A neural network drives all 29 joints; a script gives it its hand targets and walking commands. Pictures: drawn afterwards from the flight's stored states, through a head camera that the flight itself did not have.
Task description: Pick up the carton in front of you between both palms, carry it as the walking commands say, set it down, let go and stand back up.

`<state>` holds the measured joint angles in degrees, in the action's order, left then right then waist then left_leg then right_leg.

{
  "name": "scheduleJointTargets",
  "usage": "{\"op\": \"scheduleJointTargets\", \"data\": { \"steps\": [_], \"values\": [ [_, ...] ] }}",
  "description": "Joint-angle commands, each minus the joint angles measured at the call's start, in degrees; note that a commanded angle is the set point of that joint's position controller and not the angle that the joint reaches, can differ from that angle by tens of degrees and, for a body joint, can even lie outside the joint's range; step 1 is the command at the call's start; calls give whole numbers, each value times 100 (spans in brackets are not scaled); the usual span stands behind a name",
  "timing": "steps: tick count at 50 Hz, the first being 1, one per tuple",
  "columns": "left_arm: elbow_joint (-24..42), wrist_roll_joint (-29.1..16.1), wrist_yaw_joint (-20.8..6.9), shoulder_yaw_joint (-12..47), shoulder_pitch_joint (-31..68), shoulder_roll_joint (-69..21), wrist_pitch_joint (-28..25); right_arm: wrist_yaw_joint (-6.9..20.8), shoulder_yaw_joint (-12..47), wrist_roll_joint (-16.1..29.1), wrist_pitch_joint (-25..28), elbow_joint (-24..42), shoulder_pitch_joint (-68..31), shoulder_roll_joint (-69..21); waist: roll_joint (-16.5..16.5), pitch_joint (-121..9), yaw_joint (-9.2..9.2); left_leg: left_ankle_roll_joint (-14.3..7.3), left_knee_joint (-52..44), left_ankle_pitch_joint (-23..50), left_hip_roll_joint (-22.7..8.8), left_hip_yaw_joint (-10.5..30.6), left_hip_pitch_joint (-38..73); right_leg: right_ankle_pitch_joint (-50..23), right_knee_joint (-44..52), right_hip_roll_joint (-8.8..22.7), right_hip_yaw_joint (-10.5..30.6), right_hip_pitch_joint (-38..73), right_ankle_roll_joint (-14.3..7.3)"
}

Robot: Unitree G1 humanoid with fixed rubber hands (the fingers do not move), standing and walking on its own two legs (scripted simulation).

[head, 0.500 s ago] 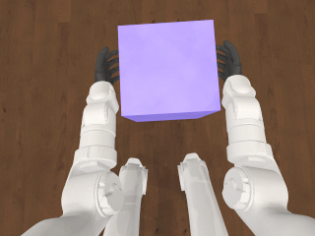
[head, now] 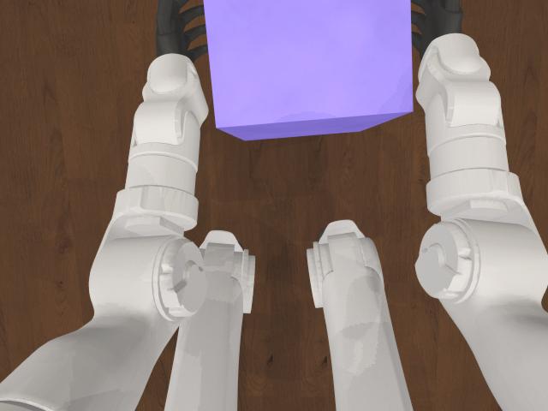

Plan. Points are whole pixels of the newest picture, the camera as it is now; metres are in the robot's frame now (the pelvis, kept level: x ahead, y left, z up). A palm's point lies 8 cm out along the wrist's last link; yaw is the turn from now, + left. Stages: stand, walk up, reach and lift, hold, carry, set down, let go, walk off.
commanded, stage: set down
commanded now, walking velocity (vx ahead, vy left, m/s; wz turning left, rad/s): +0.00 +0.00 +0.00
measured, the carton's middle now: (301, 57) +0.54 -0.07 -0.23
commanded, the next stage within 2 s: none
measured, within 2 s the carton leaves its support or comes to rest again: rests again in 0.60 s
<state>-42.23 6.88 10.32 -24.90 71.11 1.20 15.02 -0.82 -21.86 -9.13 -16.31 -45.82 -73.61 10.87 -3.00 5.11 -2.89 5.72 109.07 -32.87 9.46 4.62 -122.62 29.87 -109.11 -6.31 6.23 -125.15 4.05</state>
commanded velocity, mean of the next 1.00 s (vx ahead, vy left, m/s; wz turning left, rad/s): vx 0.00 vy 0.00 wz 0.00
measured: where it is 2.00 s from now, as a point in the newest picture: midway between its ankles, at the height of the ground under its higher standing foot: (284, 294)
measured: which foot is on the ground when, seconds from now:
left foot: down 0.00-1.00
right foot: down 0.00-1.00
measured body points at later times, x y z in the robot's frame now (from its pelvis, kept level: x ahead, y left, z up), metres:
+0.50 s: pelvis +0.00 +0.00 -0.06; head +0.37 -0.04 +0.19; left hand +0.56 +0.08 -0.24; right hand +0.55 -0.22 -0.23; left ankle +0.10 +0.13 -0.41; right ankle +0.10 -0.13 -0.41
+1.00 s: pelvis -0.01 +0.00 -0.07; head +0.36 -0.04 +0.18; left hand +0.56 +0.09 -0.25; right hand +0.54 -0.23 -0.24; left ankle +0.10 +0.13 -0.41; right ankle +0.10 -0.13 -0.41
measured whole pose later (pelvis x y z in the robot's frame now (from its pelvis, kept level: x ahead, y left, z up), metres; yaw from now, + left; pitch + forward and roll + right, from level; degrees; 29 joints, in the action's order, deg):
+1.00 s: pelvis -0.01 +0.00 -0.07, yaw +1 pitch +35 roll +1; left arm -57.0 3.9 6.2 -21.3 83.8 8.8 10.6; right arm 4.2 -21.0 -6.6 -12.6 -58.0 -83.8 18.3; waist -2.9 22.5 -4.2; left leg 5.1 125.3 -35.3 9.4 3.1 -125.4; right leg 33.5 -125.4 -2.9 3.3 -127.0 2.4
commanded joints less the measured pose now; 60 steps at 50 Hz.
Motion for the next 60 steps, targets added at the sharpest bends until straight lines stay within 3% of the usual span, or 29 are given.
{"op": "scheduleJointTargets", "data": {
  "steps": [1, 9, 13, 17, 23, 31, 36, 47, 60],
  "values": [
    [330, -759, -1224, 2800, 4251, -4719, -280, 1329, 2508, 816, 178, 181, -3409, -5015, 323, -7121, -251, -204, -436, 1719, 203, -1102, 3136, -2151, 554, -61, -1129, 4178, -88],
    [277, -1202, -1253, 3043, 4749, -4374, -412, 1272, 2724, 1139, 289, 151, -3911, -4716, 424, -7102, -280, -238, 241, 1912, 144, -1178, 2765, -2582, -87, 25, -1061, 4393, -109],
    [477, -1463, -1225, 3359, 4974, -4470, -484, 1299, 2879, 1444, 395, 504, -4163, -4712, 27, -7195, -422, -264, 506, 2389, 121, -1167, 3088, -2928, -296, 11, -1028, 4081, -172],
    [422, -1572, -1215, 3506, 4882, -4549, -531, 1309, 2817, 1501, 419, 280, -3912, -4692, -102, -7067, -510, -243, 629, 2535, 124, -1124, 2979, -3132, -453, 27, -1010, 4121, -209],
    [-61, -1367, -1293, 3160, 4600, -4483, -550, 1450, 2462, 1263, 419, -211, -3657, -4648, -197, -6057, -538, -280, 667, 2179, 152, -1049, 2599, -2555, -517, 40, -1036, 3257, -264],
    [-347, -1319, -1308, 2902, 4781, -4190, -600, 1529, 2274, 1188, 505, -264, -3998, -4306, -197, -5284, -535, -341, 713, 1843, 139, -961, 2347, -2070, -624, 69, -1002, 2703, -340],
    [-775, -1094, -1351, 2541, 4531, -3930, -568, 1554, 2150, 1070, 516, -530, -3978, -4061, -66, -4545, -434, -391, 707, 1412, 140, -948, 2037, -1598, -621, 92, -962, 2472, -347],
    [-1348, -603, -1533, 1895, 4076, -3346, -444, 1666, 1590, 643, 416, -1128, -3559, -3602, -99, -3174, -274, -472, 658, 669, 73, -884, 1510, -882, -588, 113, -806, 2070, -454],
    [-1669, -212, -1603, 1470, 3455, -2644, -334, 1659, 1138, 323, 361, -1532, -3088, -2871, -86, -2294, -185, -475, 691, 372, -22, -813, 1438, -459, -603, 151, -707, 1874, -509]
  ]
}}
